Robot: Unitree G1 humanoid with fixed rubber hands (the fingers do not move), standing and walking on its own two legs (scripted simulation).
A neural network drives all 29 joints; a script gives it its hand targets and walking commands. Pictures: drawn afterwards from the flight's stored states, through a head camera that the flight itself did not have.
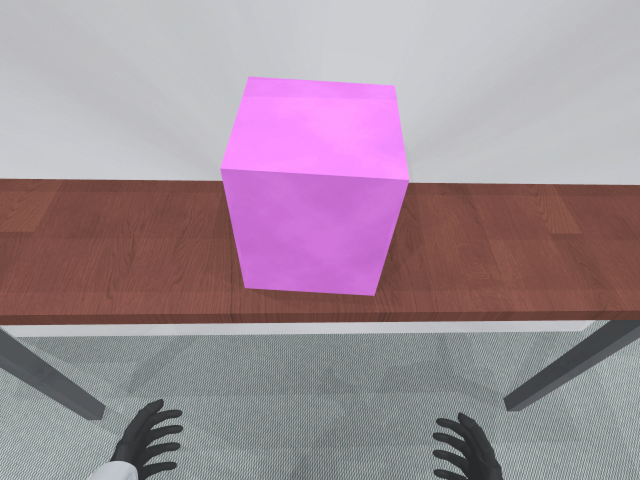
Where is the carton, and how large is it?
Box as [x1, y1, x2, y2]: [220, 77, 408, 295]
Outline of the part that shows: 248,77 220,167 245,287 373,295 408,182 408,174 394,85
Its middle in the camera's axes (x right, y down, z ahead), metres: +0.00 -0.08 +0.58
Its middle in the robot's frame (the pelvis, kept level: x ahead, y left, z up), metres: +0.50 +0.05 +0.06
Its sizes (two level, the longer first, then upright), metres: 0.210 0.200 0.250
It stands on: a table, 0.71 m high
